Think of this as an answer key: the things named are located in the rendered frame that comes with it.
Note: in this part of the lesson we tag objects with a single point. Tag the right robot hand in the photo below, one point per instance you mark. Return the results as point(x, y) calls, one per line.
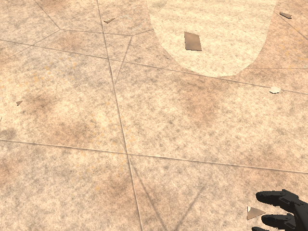
point(289, 202)

